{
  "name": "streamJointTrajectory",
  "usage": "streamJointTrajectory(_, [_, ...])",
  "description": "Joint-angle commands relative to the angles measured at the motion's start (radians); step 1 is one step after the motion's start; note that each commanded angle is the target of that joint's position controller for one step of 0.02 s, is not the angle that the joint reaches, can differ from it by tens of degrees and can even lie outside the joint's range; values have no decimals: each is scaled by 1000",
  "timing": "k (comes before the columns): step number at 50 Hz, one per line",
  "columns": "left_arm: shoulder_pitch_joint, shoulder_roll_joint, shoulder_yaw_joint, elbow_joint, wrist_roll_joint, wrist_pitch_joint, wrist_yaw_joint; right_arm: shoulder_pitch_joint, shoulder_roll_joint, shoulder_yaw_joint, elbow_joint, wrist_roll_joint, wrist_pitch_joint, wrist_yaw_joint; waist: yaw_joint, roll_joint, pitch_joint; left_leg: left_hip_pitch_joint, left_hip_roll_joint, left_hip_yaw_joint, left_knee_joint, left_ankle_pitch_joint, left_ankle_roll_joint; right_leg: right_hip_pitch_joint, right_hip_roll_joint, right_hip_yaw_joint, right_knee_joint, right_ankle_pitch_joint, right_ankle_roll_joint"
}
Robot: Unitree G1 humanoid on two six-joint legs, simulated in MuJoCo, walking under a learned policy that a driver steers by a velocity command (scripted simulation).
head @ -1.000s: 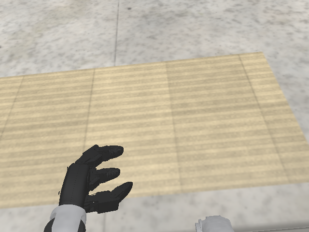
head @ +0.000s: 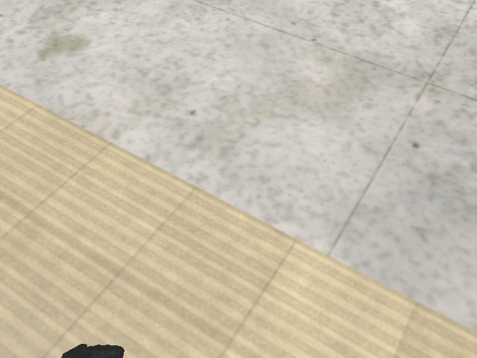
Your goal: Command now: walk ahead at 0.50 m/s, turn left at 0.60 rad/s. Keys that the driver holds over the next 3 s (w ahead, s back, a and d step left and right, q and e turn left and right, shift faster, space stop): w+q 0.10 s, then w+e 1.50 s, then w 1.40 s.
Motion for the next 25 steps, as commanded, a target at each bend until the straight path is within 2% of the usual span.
streamJointTrajectory(1, [-102,49,-2,-80,-7,12,-11,50,-156,-36,-46,7,4,-3,-19,81,19,-63,212,-198,-65,449,77,59,55,-62,-173,125,3])
streamJointTrajectory(2, [-118,54,-5,-78,-9,6,-16,43,-180,-41,-53,8,-1,-1,-34,80,0,-34,216,-211,-62,435,79,73,64,-64,-205,166,0])
streamJointTrajectory(4, [-188,72,-1,-112,-14,-7,-14,61,-184,-39,-42,2,-2,1,-48,71,14,8,247,-261,-35,439,79,70,71,-48,-250,182,-7])
streamJointTrajectory(5, [-198,80,0,-122,-14,-13,-14,50,-190,-41,-44,-1,-2,-2,-42,72,20,20,256,-282,-20,429,74,93,74,-31,-289,172,-16])
streamJointTrajectory(7, [-100,84,7,-89,-7,-24,-18,12,-192,-37,-39,1,-11,-6,10,85,-5,23,277,-269,16,506,44,250,96,-43,-370,147,-59])
streamJointTrajectory(8, [-28,108,21,-63,-7,-27,-14,8,-199,-36,-33,-1,-17,-2,38,90,-30,40,273,-253,82,636,25,345,128,-62,-392,96,-82])
streamJointTrajectory(9, [86,136,40,-22,-1,-35,-3,2,-190,-31,-30,1,-24,0,96,59,-77,56,232,-205,222,728,2,478,158,-89,-461,70,-101])
streamJointTrajectory(10, [226,172,54,10,7,-46,10,-3,-164,-23,-36,-2,-31,2,158,54,-149,-25,192,-159,432,636,-13,660,82,-15,-456,28,-139])
streamJointTrajectory(11, [345,272,79,16,30,-52,20,83,-95,-8,-71,28,-34,2,151,-136,-320,-265,81,-51,800,280,-68,939,-183,392,-463,-58,-263])
streamJointTrajectory(12, [339,256,86,44,-2,-36,5,122,-118,-8,-59,8,-33,2,128,-265,-359,-431,1,6,977,-236,-89,961,-270,758,-637,-74,-348])
streamJointTrajectory(13, [239,186,72,23,-19,-28,-3,46,-134,-10,-71,-18,-28,2,90,-129,-195,-530,78,-16,1029,-172,-86,847,-231,703,-674,-216,-350])
streamJointTrajectory(14, [175,131,61,15,-26,-27,-6,-52,-132,-3,-93,-27,-28,10,90,-35,-105,-542,124,2,991,-103,-88,733,-190,568,-687,-201,-338])
streamJointTrajectory(15, [167,106,53,26,-24,-28,-9,-108,-123,1,-112,-31,-27,17,79,-5,-53,-531,159,13,922,-80,-86,646,-138,470,-700,-127,-312])
streamJointTrajectory(16, [177,101,49,46,-25,-32,-11,-125,-116,3,-130,-37,-19,23,61,-16,-16,-515,184,16,867,-80,-95,581,-94,408,-712,-47,-295])
streamJointTrajectory(17, [180,106,50,61,-24,-37,-14,-104,-104,11,-119,-40,-9,27,44,-25,-8,-481,195,30,823,-87,-104,534,-65,361,-720,29,-287])
streamJointTrajectory(19, [212,119,54,85,-24,-46,-16,-91,-85,21,-118,-41,2,27,34,-53,-24,-449,200,57,745,-93,-121,494,-35,298,-724,174,-296])
streamJointTrajectory(21, [239,136,58,101,-24,-44,-13,-152,-74,32,-142,-35,5,25,43,-70,-13,-452,209,72,637,-51,-140,461,-18,261,-745,179,-304])
streamJointTrajectory(23, [256,145,62,107,-28,-38,-13,-243,-58,45,-170,-27,3,26,67,-81,4,-421,216,80,501,37,-150,426,6,234,-762,124,-289])
streamJointTrajectory(25, [281,163,70,111,-28,-34,-16,-315,-59,50,-186,-16,1,25,94,-76,8,-379,204,85,393,95,-159,414,15,235,-755,95,-274])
